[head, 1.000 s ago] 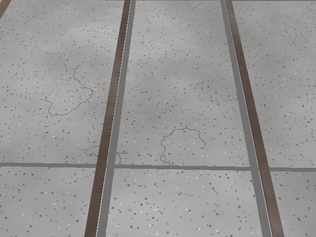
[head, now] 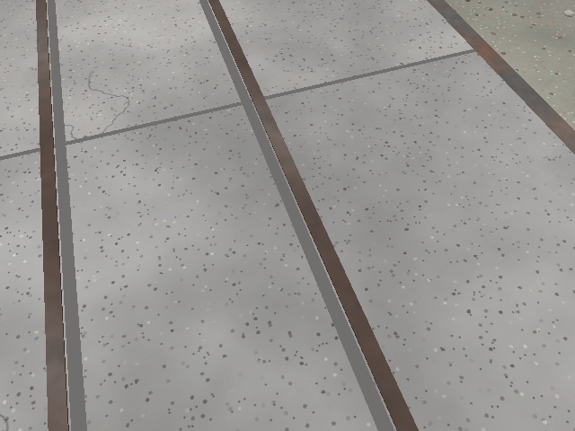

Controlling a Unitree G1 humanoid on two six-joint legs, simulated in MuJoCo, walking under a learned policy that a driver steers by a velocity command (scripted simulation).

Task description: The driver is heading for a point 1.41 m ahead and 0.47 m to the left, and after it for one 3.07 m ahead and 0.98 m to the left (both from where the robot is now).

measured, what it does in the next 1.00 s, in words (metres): walks ahead, turning left: left foot, then right foot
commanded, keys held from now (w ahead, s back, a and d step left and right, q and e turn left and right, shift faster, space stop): w+q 0.86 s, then w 0.14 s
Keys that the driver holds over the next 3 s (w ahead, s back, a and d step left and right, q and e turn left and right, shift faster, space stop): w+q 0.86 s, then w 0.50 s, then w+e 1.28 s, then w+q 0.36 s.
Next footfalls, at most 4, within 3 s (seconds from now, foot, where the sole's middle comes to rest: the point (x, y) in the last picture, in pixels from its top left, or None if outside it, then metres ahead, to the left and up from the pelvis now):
0.38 left None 0.35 0.17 -0.78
0.84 right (282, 352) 0.68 0.07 -0.78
1.34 left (141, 330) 0.75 0.44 -0.78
1.88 right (179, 218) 1.12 0.38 -0.78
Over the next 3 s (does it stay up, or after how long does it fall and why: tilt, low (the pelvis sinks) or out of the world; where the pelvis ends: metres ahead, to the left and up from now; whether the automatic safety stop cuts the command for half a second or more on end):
stays up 1.52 0.47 0.00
